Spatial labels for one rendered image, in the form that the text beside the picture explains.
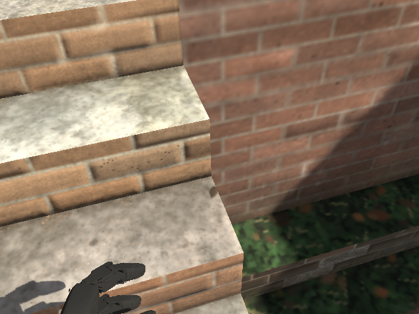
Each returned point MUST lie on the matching stairs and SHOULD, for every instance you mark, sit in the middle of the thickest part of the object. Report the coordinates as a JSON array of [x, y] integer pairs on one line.
[[105, 156]]

